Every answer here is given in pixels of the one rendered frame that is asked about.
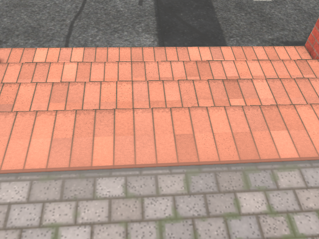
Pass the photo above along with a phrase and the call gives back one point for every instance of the stairs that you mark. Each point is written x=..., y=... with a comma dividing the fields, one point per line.
x=106, y=78

